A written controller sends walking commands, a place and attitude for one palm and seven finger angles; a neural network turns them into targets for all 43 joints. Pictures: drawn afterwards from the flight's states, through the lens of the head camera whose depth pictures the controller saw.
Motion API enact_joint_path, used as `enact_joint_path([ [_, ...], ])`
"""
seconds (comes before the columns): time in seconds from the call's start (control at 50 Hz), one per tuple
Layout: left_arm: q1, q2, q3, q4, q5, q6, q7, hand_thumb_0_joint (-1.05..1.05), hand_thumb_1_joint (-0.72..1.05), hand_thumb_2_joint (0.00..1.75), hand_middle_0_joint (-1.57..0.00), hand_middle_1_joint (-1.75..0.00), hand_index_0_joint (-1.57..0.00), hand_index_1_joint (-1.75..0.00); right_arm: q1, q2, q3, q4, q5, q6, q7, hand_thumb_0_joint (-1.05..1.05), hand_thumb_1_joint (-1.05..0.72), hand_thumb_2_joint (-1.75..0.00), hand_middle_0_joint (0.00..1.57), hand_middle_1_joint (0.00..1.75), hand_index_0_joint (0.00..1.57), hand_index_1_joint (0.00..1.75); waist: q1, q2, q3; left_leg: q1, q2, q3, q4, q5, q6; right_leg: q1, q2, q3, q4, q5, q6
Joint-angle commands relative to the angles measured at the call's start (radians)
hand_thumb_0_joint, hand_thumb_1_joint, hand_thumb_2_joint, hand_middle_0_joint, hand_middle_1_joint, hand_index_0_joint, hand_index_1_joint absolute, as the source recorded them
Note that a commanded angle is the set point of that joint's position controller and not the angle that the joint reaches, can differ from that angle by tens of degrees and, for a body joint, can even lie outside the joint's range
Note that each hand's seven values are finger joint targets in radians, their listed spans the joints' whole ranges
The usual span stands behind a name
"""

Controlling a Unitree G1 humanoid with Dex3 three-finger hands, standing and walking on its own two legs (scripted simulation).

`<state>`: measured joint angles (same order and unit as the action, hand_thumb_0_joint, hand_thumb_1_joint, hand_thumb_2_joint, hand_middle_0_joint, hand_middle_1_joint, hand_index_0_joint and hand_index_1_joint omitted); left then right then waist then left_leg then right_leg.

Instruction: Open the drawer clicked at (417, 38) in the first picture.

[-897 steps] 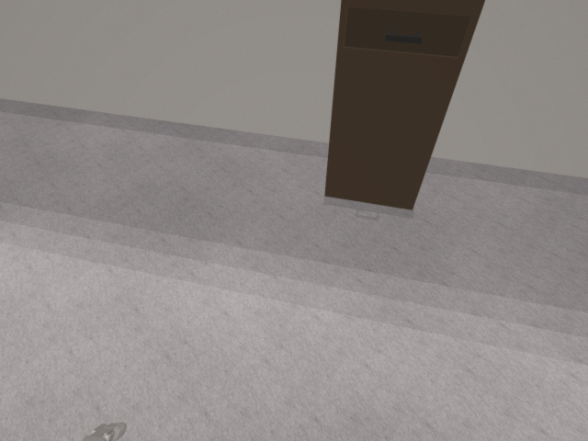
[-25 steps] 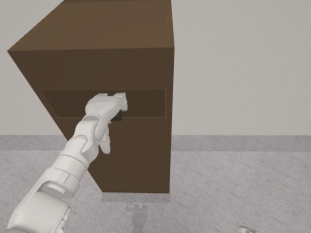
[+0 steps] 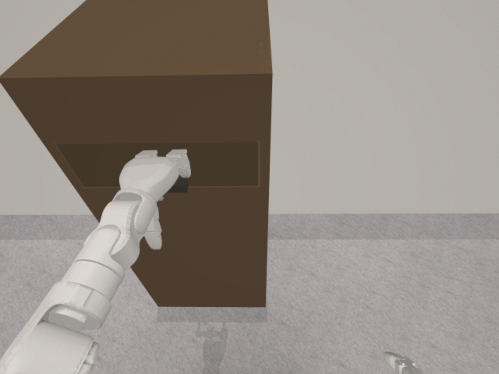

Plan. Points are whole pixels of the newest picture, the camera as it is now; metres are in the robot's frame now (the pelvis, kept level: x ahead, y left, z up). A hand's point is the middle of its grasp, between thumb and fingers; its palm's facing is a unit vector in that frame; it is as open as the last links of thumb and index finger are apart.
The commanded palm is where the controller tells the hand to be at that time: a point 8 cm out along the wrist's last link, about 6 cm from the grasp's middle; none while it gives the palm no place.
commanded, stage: move the hooked fingers above the handle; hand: left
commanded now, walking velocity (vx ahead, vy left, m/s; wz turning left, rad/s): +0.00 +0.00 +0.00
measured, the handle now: (160, 178) +0.47 +0.20 +0.04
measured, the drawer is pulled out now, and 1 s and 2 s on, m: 0.00 0.00 0.00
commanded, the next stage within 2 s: lower the fingers behind the handle in 1.22 s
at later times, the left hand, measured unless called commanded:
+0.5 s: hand (182, 195) +0.40 +0.14 +0.07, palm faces -0.07 -0.10 -0.99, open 13.8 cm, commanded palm +0.39 +0.20 +0.16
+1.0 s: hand (146, 194) +0.40 +0.20 +0.07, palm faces -0.15 -0.05 -0.99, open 13.8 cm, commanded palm +0.39 +0.21 +0.15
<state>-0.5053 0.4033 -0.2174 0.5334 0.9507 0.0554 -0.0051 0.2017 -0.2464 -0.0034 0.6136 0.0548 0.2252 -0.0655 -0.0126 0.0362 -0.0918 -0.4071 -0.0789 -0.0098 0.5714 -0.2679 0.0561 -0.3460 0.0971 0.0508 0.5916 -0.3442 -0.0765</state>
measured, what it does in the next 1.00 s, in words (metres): stands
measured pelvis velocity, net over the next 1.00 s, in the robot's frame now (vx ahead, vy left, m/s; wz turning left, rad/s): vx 0.00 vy -0.01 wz -0.01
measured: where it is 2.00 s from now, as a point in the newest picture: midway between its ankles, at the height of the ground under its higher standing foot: outside the picture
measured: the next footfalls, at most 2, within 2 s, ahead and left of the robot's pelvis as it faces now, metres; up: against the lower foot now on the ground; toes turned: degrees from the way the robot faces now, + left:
none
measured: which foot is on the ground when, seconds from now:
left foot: down 0.00-1.00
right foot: down 0.00-1.00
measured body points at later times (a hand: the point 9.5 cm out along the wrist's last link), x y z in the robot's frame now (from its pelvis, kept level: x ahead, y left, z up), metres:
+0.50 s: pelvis +0.01 +0.01 +0.00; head +0.03 -0.02 +0.45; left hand +0.40 +0.14 +0.12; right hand +0.14 -0.24 -0.13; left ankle +0.01 +0.09 -0.73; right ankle -0.03 -0.07 -0.73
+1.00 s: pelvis +0.00 -0.01 +0.00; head +0.02 -0.03 +0.45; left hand +0.40 +0.20 +0.12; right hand +0.13 -0.27 -0.12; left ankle +0.01 +0.09 -0.73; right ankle -0.03 -0.07 -0.73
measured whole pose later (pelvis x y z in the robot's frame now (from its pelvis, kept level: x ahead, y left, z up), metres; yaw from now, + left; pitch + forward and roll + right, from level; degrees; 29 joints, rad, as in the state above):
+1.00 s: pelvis +0.00 -0.01 +0.00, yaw +0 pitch +7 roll +1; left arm -0.56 0.46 -0.17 0.66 0.96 0.06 -0.01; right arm 0.21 -0.27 0.00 0.60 0.06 0.23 -0.08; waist -0.02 0.03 -0.09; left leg -0.41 -0.07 -0.01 0.56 -0.26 0.04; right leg -0.35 0.11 0.05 0.58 -0.33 -0.09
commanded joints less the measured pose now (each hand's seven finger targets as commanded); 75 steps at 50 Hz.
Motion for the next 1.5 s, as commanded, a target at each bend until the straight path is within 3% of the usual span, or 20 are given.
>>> enact_joint_path([
  [0.0, -0.583, 0.324, 0.234, -0.335, 0.033, -0.146, 0.173, 0.0, -0.5, 0.3, -0.3, -1.2, -0.3, -1.2, -0.058, -0.094, -0.051, -0.098, -0.017, -0.061, -0.009, 0.0, -0.9, -0.9, 0.2, 0.3, 0.2, 0.3, 0.025, 0.11, -0.361, 0.23, 0.029, -0.013, 0.008, 0.291, -0.001, 0.02, -0.055, 0.032, -0.046, 0.299, 0.016],
  [0.1, -0.493, 0.263, 0.208, -0.081, 0.018, 0.008, 0.246, 0.0, -0.5, 0.3, -0.3, -1.2, -0.3, -1.2, -0.063, -0.115, -0.05, -0.06, -0.001, -0.066, 0.016, 0.0, -0.9, -0.9, 0.2, 0.3, 0.2, 0.3, 0.024, -0.036, -0.279, 0.145, 0.039, 0.003, -0.014, 0.242, -0.01, -0.009, -0.052, 0.003, -0.058, 0.251, 0.025],
  [0.18, -0.472, 0.088, 0.018, 0.009, 0.009, 0.145, 0.154, 0.0, -0.5, 0.3, -0.3, -1.2, -0.3, -1.2, -0.048, -0.139, -0.055, -0.071, 0.012, -0.043, 0.027, 0.0, -0.9, -0.9, 0.2, 0.3, 0.2, 0.3, -0.024, -0.121, -0.282, 0.156, 0.041, 0.006, -0.01, 0.257, -0.004, 0.003, -0.064, 0.002, -0.079, 0.311, 0.039],
  [0.24, -0.46, 0.039, -0.043, -0.092, -0.023, 0.141, 0.051, 0.0, -0.5, 0.3, -0.3, -1.2, -0.3, -1.2, -0.066, -0.145, -0.057, -0.104, 0.005, -0.03, 0.02, 0.0, -0.9, -0.9, 0.2, 0.3, 0.2, 0.3, -0.039, -0.156, -0.315, 0.179, 0.029, 0.001, 0.0, 0.297, 0.009, 0.06, -0.076, 0.019, -0.079, 0.433, 0.047],
  [0.34, -0.473, 0.069, -0.027, -0.184, -0.013, 0.033, -0.007, 0.0, -0.5, 0.3, -0.3, -1.2, -0.3, -1.2, -0.066, -0.126, -0.044, -0.103, -0.006, -0.024, 0.018, 0.0, -0.9, -0.9, 0.2, 0.3, 0.2, 0.3, -0.023, -0.088, -0.238, 0.177, 0.021, -0.013, 0.005, 0.285, 0.005, 0.005, -0.076, 0.017, -0.069, 0.389, 0.034],
  [0.46, -0.577, 0.373, 0.31, -0.304, 0.024, -0.113, 0.205, 0.0, -0.5, 0.3, -0.3, -1.2, -0.3, -1.2, -0.061, -0.092, -0.045, -0.09, -0.019, -0.044, 0.003, 0.0, -0.9, -0.9, 0.2, 0.3, 0.2, 0.3, 0.056, 0.006, -0.374, 0.162, 0.029, -0.019, 0.011, 0.322, -0.006, 0.067, -0.057, 0.025, -0.021, 0.351, 0.018],
  [0.5, -0.545, 0.397, 0.35, -0.243, 0.038, -0.076, 0.286, 0.0, -0.5, 0.3, -0.3, -1.2, -0.3, -1.2, -0.083, -0.083, -0.038, -0.077, -0.013, -0.052, 0.001, 0.0, -0.9, -0.9, 0.2, 0.3, 0.2, 0.3, 0.075, -0.009, -0.361, 0.127, 0.028, -0.004, 0.006, 0.318, -0.011, 0.075, -0.051, 0.032, -0.019, 0.349, 0.014],
  [0.56, -0.521, 0.321, 0.264, -0.109, 0.061, 0.046, 0.335, 0.0, -0.5, 0.3, -0.3, -1.2, -0.3, -1.2, -0.106, -0.093, -0.037, -0.057, -0.005, -0.054, 0.01, 0.0, -0.9, -0.9, 0.2, 0.3, 0.2, 0.3, 0.057, -0.027, -0.337, 0.119, 0.036, 0.017, -0.011, 0.29, -0.019, 0.058, -0.051, 0.028, -0.036, 0.317, 0.02],
  [0.62, -0.436, 0.234, 0.157, 0.022, 0.049, 0.19, 0.255, 0.0, -0.5, 0.3, -0.3, -1.2, -0.3, -1.2, -0.091, -0.122, -0.039, -0.056, 0.005, -0.036, 0.018, 0.0, -0.9, -0.9, 0.2, 0.3, 0.2, 0.3, 0.027, -0.078, -0.316, 0.124, 0.041, 0.025, -0.026, 0.294, -0.015, 0.076, -0.057, 0.018, -0.065, 0.353, 0.034],
  [0.7, -0.408, 0.274, 0.158, 0.011, -0.005, 0.236, 0.137, 0.0, -0.5, 0.3, -0.3, -1.2, -0.3, -1.2, -0.104, -0.14, -0.023, -0.081, 0.02, -0.003, 0.001, 0.0, -0.9, -0.9, 0.2, 0.3, 0.2, 0.3, 0.022, -0.182, -0.29, 0.104, 0.031, 0.032, -0.049, 0.276, 0.0, 0.161, -0.08, 0.035, -0.093, 0.436, 0.057],
  [0.76, -0.39, 0.262, 0.127, 0.083, 0.012, 0.212, 0.075, 0.0, -0.5, 0.3, -0.3, -1.2, -0.3, -1.2, -0.105, -0.138, -0.005, -0.088, 0.022, -0.004, -0.019, 0.0, -0.9, -0.9, 0.2, 0.3, 0.2, 0.3, 0.015, -0.214, -0.181, 0.06, 0.025, 0.034, -0.065, 0.212, 0.002, 0.126, -0.087, 0.036, -0.115, 0.386, 0.063],
  [0.82, -0.37, 0.28, 0.132, 0.125, 0.036, 0.149, 0.041, 0.0, -0.5, 0.3, -0.3, -1.2, -0.3, -1.2, -0.087, -0.134, 0.0, -0.099, 0.018, -0.013, -0.027, 0.0, -0.9, -0.9, 0.2, 0.3, 0.2, 0.3, 0.021, -0.161, -0.126, 0.038, 0.021, 0.033, -0.065, 0.16, 0.0, 0.088, -0.086, 0.048, -0.127, 0.294, 0.055],
  [0.94, -0.508, 0.258, 0.139, -0.152, 0.009, -0.055, 0.031, 0.0, -0.5, 0.3, -0.3, -1.2, -0.3, -1.2, -0.056, -0.124, -0.039, -0.137, -0.003, -0.037, -0.02, 0.0, -0.9, -0.9, 0.2, 0.3, 0.2, 0.3, 0.007, -0.024, -0.293, 0.121, 0.023, 0.023, -0.019, 0.215, 0.013, 0.112, -0.09, 0.061, -0.094, 0.362, 0.039],
  [0.98, -0.557, 0.265, 0.154, -0.294, -0.002, -0.137, 0.068, 0.0, -0.5, 0.3, -0.3, -1.2, -0.3, -1.2, -0.054, -0.113, -0.055, -0.136, -0.01, -0.057, -0.02, 0.0, -0.9, -0.9, 0.2, 0.3, 0.2, 0.3, 0.004, 0.045, -0.367, 0.183, 0.019, 0.015, 0.002, 0.248, 0.018, 0.098, -0.082, 0.072, -0.081, 0.396, 0.038],
  [1.04, -0.585, 0.297, 0.201, -0.358, -0.006, -0.194, 0.149, 0.0, -0.5, 0.3, -0.3, -1.2, -0.3, -1.2, -0.019, -0.11, -0.071, -0.1, -0.016, -0.077, -0.013, 0.0, -0.9, -0.9, 0.2, 0.3, 0.2, 0.3, -0.015, 0.044, -0.409, 0.213, 0.02, -0.005, 0.028, 0.304, 0.014, 0.065, -0.071, 0.059, -0.056, 0.42, 0.037],
  [1.16, -0.548, 0.263, 0.188, -0.074, 0.007, -0.032, 0.247, 0.0, -0.5, 0.3, -0.3, -1.2, -0.3, -1.2, -0.031, -0.13, -0.064, -0.031, 0.005, -0.075, 0.015, 0.0, -0.9, -0.9, 0.2, 0.3, 0.2, 0.3, -0.012, -0.038, -0.274, 0.13, 0.029, 0.005, 0.0, 0.206, -0.002, -0.035, -0.059, 0.015, -0.069, 0.253, 0.034],
  [1.28, -0.453, 0.147, 0.064, 0.004, -0.001, 0.121, 0.126, 0.0, -0.5, 0.3, -0.3, -1.2, -0.3, -1.2, -0.034, -0.146, -0.058, -0.073, 0.006, -0.039, 0.026, 0.0, -0.9, -0.9, 0.2, 0.3, 0.2, 0.3, -0.01, -0.12, -0.336, 0.139, 0.031, 0.009, 0.002, 0.288, 0.007, 0.07, -0.07, 0.015, -0.064, 0.413, 0.042],
  [1.32, -0.403, 0.151, 0.057, 0.04, 0.0, 0.129, 0.081, 0.0, -0.5, 0.3, -0.3, -1.2, -0.3, -1.2, -0.048, -0.145, -0.045, -0.082, 0.009, -0.023, 0.017, 0.0, -0.9, -0.9, 0.2, 0.3, 0.2, 0.3, -0.015, -0.19, -0.263, 0.093, 0.024, 0.014, -0.003, 0.263, 0.01, 0.077, -0.078, 0.018, -0.071, 0.449, 0.054],
  [1.4, -0.427, 0.182, 0.079, 0.023, 0.001, 0.055, 0.021, 0.0, -0.5, 0.3, -0.3, -1.2, -0.3, -1.2, -0.045, -0.142, -0.034, -0.1, 0.005, -0.022, 0.003, 0.0, -0.9, -0.9, 0.2, 0.3, 0.2, 0.3, -0.009, -0.187, -0.178, 0.061, 0.02, 0.011, -0.016, 0.195, 0.011, 0.036, -0.082, 0.024, -0.086, 0.36, 0.05],
  [1.48, -0.572, 0.266, 0.167, -0.226, 0.031, -0.131, 0.087, 0.0, -0.5, 0.3, -0.3, -1.2, -0.3, -1.2, -0.035, -0.111, -0.053, -0.115, -0.017, -0.044, -0.007, 0.0, -0.9, -0.9, 0.2, 0.3, 0.2, 0.3, 0.016, 0.029, -0.349, 0.17, 0.022, -0.002, 0.022, 0.278, 0.012, 0.031, -0.069, 0.037, -0.037, 0.358, 0.024],
])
